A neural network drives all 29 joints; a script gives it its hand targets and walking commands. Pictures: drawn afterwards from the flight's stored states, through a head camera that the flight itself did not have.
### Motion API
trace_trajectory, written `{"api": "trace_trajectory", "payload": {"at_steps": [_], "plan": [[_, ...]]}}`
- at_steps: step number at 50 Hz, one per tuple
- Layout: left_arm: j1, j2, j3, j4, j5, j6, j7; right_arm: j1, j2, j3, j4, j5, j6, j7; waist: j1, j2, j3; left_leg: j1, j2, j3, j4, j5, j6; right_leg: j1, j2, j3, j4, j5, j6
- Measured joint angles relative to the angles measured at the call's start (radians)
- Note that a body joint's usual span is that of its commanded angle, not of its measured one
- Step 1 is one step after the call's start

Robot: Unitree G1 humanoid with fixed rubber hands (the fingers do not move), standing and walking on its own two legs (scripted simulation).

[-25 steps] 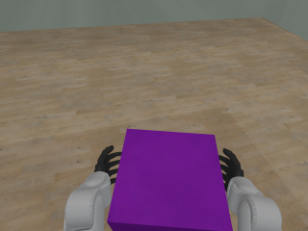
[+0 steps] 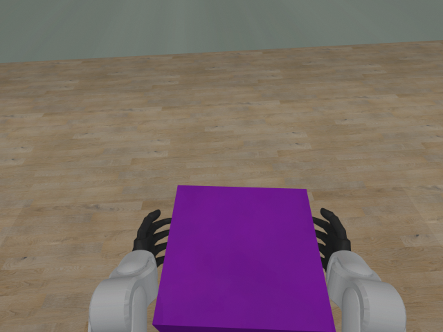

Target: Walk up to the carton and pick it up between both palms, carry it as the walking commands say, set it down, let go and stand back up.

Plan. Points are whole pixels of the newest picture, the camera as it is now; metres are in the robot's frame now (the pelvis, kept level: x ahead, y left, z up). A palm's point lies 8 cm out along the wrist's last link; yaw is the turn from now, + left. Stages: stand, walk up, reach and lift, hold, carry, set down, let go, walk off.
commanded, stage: carry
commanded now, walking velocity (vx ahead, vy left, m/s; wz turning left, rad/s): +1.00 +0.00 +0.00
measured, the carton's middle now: (238, 275) +0.23 +0.01 +0.01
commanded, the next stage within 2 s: none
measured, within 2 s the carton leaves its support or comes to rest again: neither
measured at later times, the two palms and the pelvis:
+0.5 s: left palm (214, 97) +0.70 +0.10 +0.08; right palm (326, 105) +0.65 -0.20 +0.09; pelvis +0.45 -0.01 +0.00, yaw -7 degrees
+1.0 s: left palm (236, 40) +1.06 +0.05 +0.09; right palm (319, 40) +1.05 -0.25 +0.10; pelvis +0.82 -0.09 +0.00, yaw -2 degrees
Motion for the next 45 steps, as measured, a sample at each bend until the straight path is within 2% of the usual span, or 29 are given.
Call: {"api": "trace_trajectory", "payload": {"at_steps": [4,8,9,10,11,13,15,17,19,22,24,27,30,31,32,33,35,36,37,38,40,42,45], "plan": [[0.015,-0.001,-0.008,-0.015,0.007,0.000,-0.003,0.036,0.003,0.007,-0.008,-0.001,-0.026,0.006,0.004,-0.047,-0.048,-0.010,-0.013,0.059,-0.331,0.144,-0.007,0.162,-0.023,0.022,-0.071,-0.081,0.027],[0.011,0.000,-0.020,-0.053,0.015,0.011,-0.006,0.029,0.003,0.003,-0.053,0.002,-0.006,0.006,-0.019,-0.065,-0.106,0.044,-0.042,0.133,-0.445,0.250,-0.009,0.298,-0.057,0.044,-0.052,-0.223,0.071],[0.002,0.001,-0.017,-0.059,0.019,0.016,-0.009,0.014,0.001,0.005,-0.055,0.001,0.000,0.006,-0.025,-0.065,-0.122,0.064,-0.050,0.144,-0.446,0.271,0.011,0.316,-0.067,0.050,-0.019,-0.267,0.078],[-0.011,0.003,-0.002,-0.053,0.019,0.022,-0.009,-0.001,0.000,0.011,-0.033,-0.002,-0.003,0.006,-0.036,-0.088,-0.137,0.064,-0.063,0.159,-0.397,0.292,0.035,0.310,-0.096,0.059,0.051,-0.307,0.079],[-0.021,0.004,0.016,-0.037,0.018,0.031,-0.010,-0.022,-0.002,0.018,0.003,-0.006,-0.002,0.005,-0.046,-0.110,-0.147,0.065,-0.068,0.181,-0.335,0.238,0.047,0.270,-0.126,0.079,0.179,-0.238,0.066],[-0.026,0.004,0.038,0.013,0.023,0.046,-0.010,-0.054,-0.003,0.020,0.080,-0.014,0.015,0.004,-0.067,-0.077,-0.156,0.089,-0.045,0.172,-0.279,0.096,0.047,0.118,-0.092,0.152,0.515,-0.182,0.052],[-0.030,0.004,0.044,0.055,0.025,0.065,-0.011,-0.050,-0.003,0.015,0.118,-0.015,0.031,-0.001,-0.080,-0.040,-0.132,0.155,-0.021,0.164,-0.309,0.080,0.026,-0.042,-0.048,0.171,0.777,-0.149,0.046],[-0.031,0.004,0.037,0.075,0.023,0.072,-0.012,-0.026,-0.001,0.008,0.110,-0.010,0.039,-0.008,-0.095,-0.019,-0.093,0.245,-0.011,0.149,-0.380,0.064,0.011,-0.177,-0.033,0.144,0.852,-0.106,0.037],[-0.039,0.004,0.017,0.069,0.026,0.072,-0.012,0.006,0.001,-0.004,0.073,-0.003,0.029,-0.010,-0.113,-0.022,-0.057,0.326,-0.010,0.129,-0.455,0.062,-0.003,-0.281,-0.044,0.115,0.768,-0.051,0.038],[-0.029,0.003,-0.005,0.023,0.021,0.042,-0.013,0.031,0.003,-0.009,0.008,0.011,-0.001,-0.011,-0.125,-0.040,-0.019,0.445,-0.012,0.106,-0.567,0.052,-0.029,-0.386,-0.072,0.101,0.526,0.059,0.052],[-0.001,0.000,-0.016,-0.013,0.023,0.012,-0.013,0.028,0.003,-0.009,-0.018,0.020,-0.011,-0.009,-0.117,-0.031,-0.013,0.532,-0.004,0.108,-0.637,0.033,-0.040,-0.412,-0.074,0.084,0.327,0.135,0.058],[0.028,-0.002,-0.020,-0.064,0.032,-0.005,-0.014,0.017,0.002,0.002,-0.041,0.025,-0.014,-0.003,-0.104,-0.011,-0.024,0.661,0.011,0.110,-0.721,-0.013,-0.082,-0.406,-0.062,0.046,0.106,0.242,0.058],[0.004,0.000,-0.017,-0.084,0.028,0.007,-0.014,0.012,0.001,0.004,-0.063,0.023,-0.016,0.005,-0.092,0.002,-0.042,0.741,0.046,0.087,-0.684,-0.110,-0.114,-0.353,-0.030,0.017,0.034,0.275,0.039],[-0.010,0.001,-0.016,-0.073,0.026,0.007,-0.014,0.005,0.000,0.000,-0.062,0.020,-0.017,0.005,-0.078,0.010,-0.047,0.736,0.069,0.081,-0.600,-0.156,-0.117,-0.338,-0.014,0.014,0.054,0.285,0.005],[-0.023,0.002,-0.016,-0.044,0.028,-0.001,-0.014,-0.014,-0.002,-0.011,-0.042,0.019,-0.012,0.005,-0.054,0.040,-0.042,0.694,0.110,0.074,-0.450,-0.133,-0.105,-0.342,0.009,-0.001,0.122,0.246,-0.023],[-0.039,0.003,-0.011,-0.017,0.030,-0.001,-0.014,-0.037,-0.004,-0.019,-0.016,0.016,-0.005,0.005,-0.035,0.050,-0.029,0.622,0.123,0.038,-0.253,-0.113,-0.077,-0.340,0.017,-0.004,0.174,0.186,-0.034],[-0.061,0.004,0.001,0.013,0.024,0.002,-0.017,-0.071,-0.004,-0.029,0.013,0.012,0.011,0.004,-0.018,0.028,0.010,0.425,0.056,-0.049,0.114,-0.105,-0.050,-0.319,-0.005,0.016,0.195,0.113,-0.020],[-0.066,0.004,0.001,0.010,0.017,0.004,-0.014,-0.076,-0.004,-0.034,0.004,0.012,0.017,0.004,-0.020,0.021,0.037,0.325,0.025,-0.065,0.242,-0.099,-0.043,-0.294,-0.018,0.018,0.173,0.110,-0.004],[-0.070,0.004,-0.001,0.001,0.008,0.005,-0.006,-0.074,-0.004,-0.036,-0.010,0.014,0.017,0.003,-0.022,0.022,0.064,0.236,0.004,-0.066,0.316,-0.081,-0.035,-0.261,-0.027,0.012,0.142,0.103,-0.006],[-0.069,0.003,0.000,-0.012,0.004,0.004,-0.003,-0.068,-0.003,-0.031,-0.022,0.015,0.011,0.002,-0.021,0.023,0.086,0.165,-0.010,-0.054,0.324,-0.064,-0.031,-0.226,-0.029,0.007,0.105,0.100,-0.011],[-0.056,0.003,0.009,-0.041,-0.004,-0.004,-0.003,-0.060,-0.003,-0.012,-0.039,0.013,-0.005,0.001,-0.014,0.023,0.112,0.062,-0.030,-0.017,0.219,-0.032,-0.032,-0.162,-0.025,0.008,0.025,0.109,-0.030],[-0.040,0.003,0.016,-0.071,-0.012,-0.028,-0.006,-0.054,-0.002,0.006,-0.057,0.011,-0.028,0.001,-0.003,0.015,0.126,-0.007,-0.045,0.012,0.073,0.003,-0.033,-0.100,-0.014,0.019,-0.048,0.111,-0.018],[-0.022,0.001,0.013,-0.100,-0.020,-0.053,-0.008,-0.032,-0.002,0.018,-0.086,0.012,-0.057,0.001,-0.003,-0.004,0.120,-0.048,-0.061,0.044,-0.159,0.103,-0.027,-0.005,0.000,0.022,-0.124,0.095,-0.007]]}}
